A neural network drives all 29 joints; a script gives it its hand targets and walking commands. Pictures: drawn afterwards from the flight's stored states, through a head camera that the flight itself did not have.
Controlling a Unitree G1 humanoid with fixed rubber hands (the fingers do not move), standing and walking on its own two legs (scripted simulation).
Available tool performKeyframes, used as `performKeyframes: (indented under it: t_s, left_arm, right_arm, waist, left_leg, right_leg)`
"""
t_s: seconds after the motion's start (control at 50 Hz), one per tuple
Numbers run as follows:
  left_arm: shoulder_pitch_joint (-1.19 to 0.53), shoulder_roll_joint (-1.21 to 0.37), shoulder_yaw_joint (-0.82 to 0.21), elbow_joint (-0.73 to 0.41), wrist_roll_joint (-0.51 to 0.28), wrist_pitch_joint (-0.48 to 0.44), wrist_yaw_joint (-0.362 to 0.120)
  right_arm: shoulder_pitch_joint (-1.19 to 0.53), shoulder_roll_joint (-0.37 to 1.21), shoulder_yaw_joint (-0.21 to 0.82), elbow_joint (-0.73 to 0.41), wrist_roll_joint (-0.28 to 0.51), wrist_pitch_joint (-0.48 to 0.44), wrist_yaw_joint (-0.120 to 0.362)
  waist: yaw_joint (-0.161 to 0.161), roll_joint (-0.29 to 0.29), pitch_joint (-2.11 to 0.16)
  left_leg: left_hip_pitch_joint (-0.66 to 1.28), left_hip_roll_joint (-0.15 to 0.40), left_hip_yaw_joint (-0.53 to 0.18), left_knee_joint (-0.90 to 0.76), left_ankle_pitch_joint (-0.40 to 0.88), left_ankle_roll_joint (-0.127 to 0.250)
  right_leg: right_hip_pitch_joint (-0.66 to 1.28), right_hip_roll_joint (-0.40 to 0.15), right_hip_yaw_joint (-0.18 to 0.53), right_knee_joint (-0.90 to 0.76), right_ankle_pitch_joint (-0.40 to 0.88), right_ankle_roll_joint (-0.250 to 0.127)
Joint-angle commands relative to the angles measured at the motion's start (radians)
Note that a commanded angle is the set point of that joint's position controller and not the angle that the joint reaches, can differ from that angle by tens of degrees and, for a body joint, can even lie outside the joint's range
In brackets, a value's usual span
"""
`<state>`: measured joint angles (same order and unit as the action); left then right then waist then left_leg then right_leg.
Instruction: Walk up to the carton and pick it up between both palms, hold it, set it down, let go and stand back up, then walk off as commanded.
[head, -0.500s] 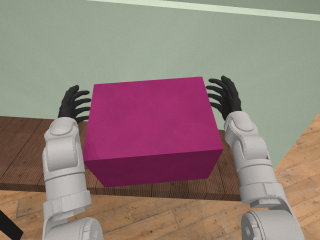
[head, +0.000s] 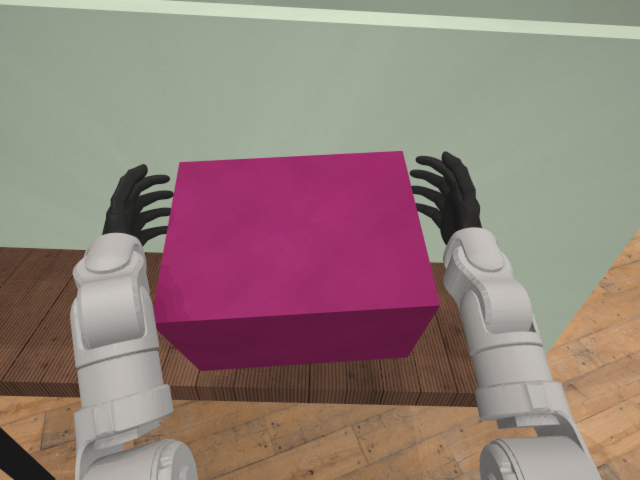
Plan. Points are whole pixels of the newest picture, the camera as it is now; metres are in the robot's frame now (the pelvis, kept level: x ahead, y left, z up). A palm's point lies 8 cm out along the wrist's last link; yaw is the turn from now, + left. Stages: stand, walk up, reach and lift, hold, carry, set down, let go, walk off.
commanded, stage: hold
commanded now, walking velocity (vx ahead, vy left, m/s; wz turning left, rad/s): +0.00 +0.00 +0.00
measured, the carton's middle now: (298, 264) +0.37 +0.01 +0.12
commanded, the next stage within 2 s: none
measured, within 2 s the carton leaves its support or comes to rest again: neither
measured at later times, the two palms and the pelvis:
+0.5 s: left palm (132, 228) +0.34 +0.19 +0.20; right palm (463, 219) +0.35 -0.18 +0.21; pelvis -0.01 -0.01 +0.00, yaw +0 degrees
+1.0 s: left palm (145, 231) +0.35 +0.18 +0.20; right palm (474, 219) +0.34 -0.19 +0.21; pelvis +0.00 +0.00 +0.00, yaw +0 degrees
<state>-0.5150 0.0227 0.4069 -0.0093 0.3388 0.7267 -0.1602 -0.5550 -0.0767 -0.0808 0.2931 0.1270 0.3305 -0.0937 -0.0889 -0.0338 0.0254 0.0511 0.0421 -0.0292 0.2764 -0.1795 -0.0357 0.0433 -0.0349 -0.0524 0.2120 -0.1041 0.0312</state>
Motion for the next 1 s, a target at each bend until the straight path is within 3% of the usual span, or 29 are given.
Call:
performKeyframes:
  t_s: [0.0,0.1,0.14,0.2,0.26,0.32,0.38,0.4,0.46,0.48,0.52,0.54,0.64,0.7,0.76,0.82,0.86,0.92,0.94,0.98]
  left_arm:
    - [-0.463,-0.33,-0.424,-0.134,-0.152,-0.03,-0.128]
    - [-0.53,-0.361,-0.468,-0.12,-0.165,-0.029,-0.12]
    - [-0.548,-0.329,-0.431,-0.064,-0.148,-0.029,-0.118]
    - [-0.546,-0.336,-0.435,-0.045,-0.158,-0.045,-0.11]
    - [-0.522,-0.325,-0.407,-0.04,-0.164,-0.057,-0.104]
    - [-0.503,-0.288,-0.355,-0.007,-0.145,-0.067,-0.109]
    - [-0.467,-0.283,-0.338,-0.007,-0.146,-0.066,-0.117]
    - [-0.459,-0.266,-0.309,0.015,-0.134,-0.064,-0.125]
    - [-0.455,-0.284,-0.316,-0.002,-0.138,-0.055,-0.144]
    - [-0.465,-0.289,-0.322,-0.001,-0.138,-0.049,-0.153]
    - [-0.458,-0.297,-0.347,-0.018,-0.147,-0.044,-0.165]
    - [-0.474,-0.304,-0.35,-0.014,-0.141,-0.041,-0.171]
    - [-0.546,-0.339,-0.42,-0.074,-0.164,-0.046,-0.171]
    - [-0.589,-0.347,-0.448,-0.084,-0.164,-0.05,-0.147]
    - [-0.572,-0.358,-0.471,-0.108,-0.163,-0.049,-0.121]
    - [-0.515,-0.358,-0.445,-0.097,-0.148,-0.039,-0.102]
    - [-0.464,-0.329,-0.409,-0.075,-0.129,-0.027,-0.097]
    - [-0.405,-0.325,-0.379,-0.065,-0.121,-0.016,-0.101]
    - [-0.402,-0.311,-0.359,-0.06,-0.116,-0.018,-0.103]
    - [-0.431,-0.314,-0.362,-0.082,-0.132,-0.028,-0.105]
  right_arm:
    - [-0.487,0.296,0.315,-0.131,0.073,-0.007,0.159]
    - [-0.511,0.294,0.246,-0.062,0.048,-0.009,0.181]
    - [-0.522,0.289,0.229,-0.002,0.03,-0.005,0.187]
    - [-0.549,0.313,0.235,-0.018,0.035,-0.022,0.193]
    - [-0.595,0.347,0.283,-0.069,0.05,-0.039,0.191]
    - [-0.607,0.371,0.325,-0.079,0.053,-0.04,0.179]
    - [-0.599,0.377,0.355,-0.127,0.066,-0.036,0.161]
    - [-0.579,0.378,0.358,-0.109,0.056,-0.03,0.156]
    - [-0.552,0.376,0.351,-0.11,0.046,-0.013,0.14]
    - [-0.546,0.365,0.341,-0.117,0.042,-0.012,0.134]
    - [-0.522,0.357,0.338,-0.128,0.045,-0.004,0.126]
    - [-0.494,0.353,0.314,-0.08,0.03,0.009,0.123]
    - [-0.536,0.345,0.268,-0.123,0.034,-0.003,0.129]
    - [-0.542,0.324,0.239,-0.059,0.034,-0.004,0.151]
    - [-0.522,0.302,0.236,-0.017,0.042,-0.016,0.179]
    - [-0.542,0.292,0.276,-0.026,0.076,-0.026,0.196]
    - [-0.556,0.289,0.295,-0.054,0.09,-0.029,0.2]
    - [-0.546,0.288,0.329,-0.081,0.109,-0.03,0.198]
    - [-0.556,0.302,0.349,-0.1,0.116,-0.033,0.195]
    - [-0.562,0.314,0.356,-0.116,0.104,-0.037,0.187]
  waist:
    - [-0.014,0.064,-0.21]
    - [-0.053,0.142,-0.212]
    - [-0.044,0.127,-0.174]
    - [-0.026,0.131,-0.239]
    - [0.016,0.074,-0.303]
    - [0.052,0.003,-0.306]
    - [0.056,-0.03,-0.329]
    - [0.063,-0.065,-0.296]
    - [0.04,-0.072,-0.256]
    - [0.015,-0.067,-0.247]
    - [-0.002,-0.048,-0.226]
    - [-0.028,-0.042,-0.179]
    - [-0.061,0.072,-0.217]
    - [-0.072,0.148,-0.207]
    - [-0.053,0.188,-0.231]
    - [-0.018,0.17,-0.283]
    - [0.022,0.115,-0.274]
    - [0.04,0.059,-0.259]
    - [0.059,0.028,-0.262]
    - [0.06,0.001,-0.268]
  left_leg:
    - [-0.068,-0.078,0.079,-0.037,0.305,-0.042]
    - [-0.105,-0.075,0.08,-0.056,0.199,-0.048]
    - [-0.146,-0.09,0.095,-0.078,0.124,-0.037]
    - [-0.166,-0.096,0.096,-0.074,0.107,-0.026]
    - [-0.149,-0.097,0.099,-0.057,0.173,-0.014]
    - [-0.176,-0.105,0.104,-0.058,0.156,0.011]
    - [-0.175,-0.112,0.104,-0.055,0.163,0.022]
    - [-0.183,-0.112,0.107,-0.06,0.151,0.03]
    - [-0.155,-0.111,0.1,-0.065,0.169,0.027]
    - [-0.152,-0.11,0.096,-0.065,0.172,0.023]
    - [-0.138,-0.114,0.097,-0.06,0.189,0.017]
    - [-0.133,-0.109,0.096,-0.067,0.172,0.012]
    - [-0.126,-0.098,0.093,-0.065,0.154,-0.017]
    - [-0.128,-0.094,0.091,-0.07,0.154,-0.044]
    - [-0.089,-0.077,0.084,-0.054,0.231,-0.063]
    - [-0.027,-0.068,0.077,-0.021,0.356,-0.066]
    - [-0.038,-0.061,0.075,-0.018,0.367,-0.048]
    - [-0.062,-0.07,0.082,-0.02,0.373,-0.03]
    - [-0.08,-0.078,0.089,-0.026,0.351,-0.019]
    - [-0.098,-0.083,0.091,-0.035,0.305,-0.007]
  right_leg:
    - [0.153,0.101,-0.064,0.025,0.112,-0.032]
    - [0.126,0.093,-0.059,0.021,0.03,-0.042]
    - [0.127,0.087,-0.048,0.014,-0.019,-0.04]
    - [0.15,0.08,-0.042,0.027,0.006,-0.035]
    - [0.18,0.086,-0.042,0.037,0.07,-0.028]
    - [0.225,0.077,-0.033,0.041,0.112,-0.012]
    - [0.245,0.075,-0.031,0.05,0.174,-0.001]
    - [0.261,0.069,-0.028,0.046,0.193,0.003]
    - [0.233,0.072,-0.029,0.037,0.198,0.003]
    - [0.231,0.075,-0.034,0.032,0.2,0.005]
    - [0.226,0.074,-0.032,0.031,0.21,0.009]
    - [0.207,0.075,-0.033,0.021,0.177,0.004]
    - [0.181,0.074,-0.048,0.016,0.065,-0.021]
    - [0.147,0.086,-0.055,0.019,0.022,-0.034]
    - [0.113,0.094,-0.06,0.026,0.011,-0.049]
    - [0.111,0.102,-0.065,0.026,0.057,-0.049]
    - [0.134,0.089,-0.064,0.022,0.089,-0.048]
    - [0.175,0.095,-0.057,0.025,0.148,-0.042]
    - [0.195,0.095,-0.051,0.029,0.167,-0.036]
    - [0.204,0.093,-0.045,0.031,0.182,-0.03]
